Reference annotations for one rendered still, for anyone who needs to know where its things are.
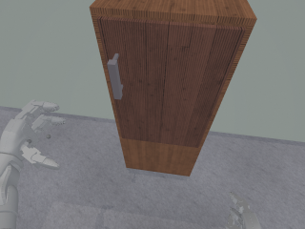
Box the robot right hand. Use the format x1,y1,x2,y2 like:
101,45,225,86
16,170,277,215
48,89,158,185
225,192,262,229

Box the handle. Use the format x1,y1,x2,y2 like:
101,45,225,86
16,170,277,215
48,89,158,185
107,53,124,100

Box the cupboard door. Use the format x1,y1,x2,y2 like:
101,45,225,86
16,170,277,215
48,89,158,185
96,16,246,148

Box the left robot forearm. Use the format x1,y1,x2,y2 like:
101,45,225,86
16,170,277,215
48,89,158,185
0,153,24,229

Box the robot left hand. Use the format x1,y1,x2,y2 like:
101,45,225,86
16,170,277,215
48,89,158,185
0,99,67,170

